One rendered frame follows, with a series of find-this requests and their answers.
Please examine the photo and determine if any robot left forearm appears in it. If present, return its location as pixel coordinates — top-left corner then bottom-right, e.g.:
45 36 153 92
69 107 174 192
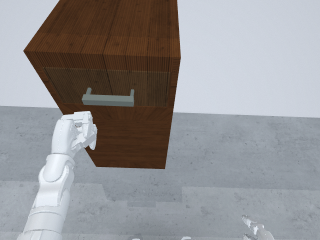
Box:
17 153 75 240

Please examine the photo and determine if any left robot hand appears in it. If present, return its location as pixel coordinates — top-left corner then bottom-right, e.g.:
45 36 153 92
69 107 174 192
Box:
51 111 97 159

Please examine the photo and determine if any handle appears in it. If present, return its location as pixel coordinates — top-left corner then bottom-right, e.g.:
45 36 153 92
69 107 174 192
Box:
82 87 134 107

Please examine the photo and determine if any right robot hand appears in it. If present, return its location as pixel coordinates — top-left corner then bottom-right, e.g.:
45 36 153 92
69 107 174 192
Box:
242 214 275 240

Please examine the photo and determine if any cabinet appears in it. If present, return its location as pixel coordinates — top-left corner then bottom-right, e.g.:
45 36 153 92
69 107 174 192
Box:
23 0 181 169

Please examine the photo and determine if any drawer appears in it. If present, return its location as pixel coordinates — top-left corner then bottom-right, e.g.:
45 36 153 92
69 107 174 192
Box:
42 67 171 107

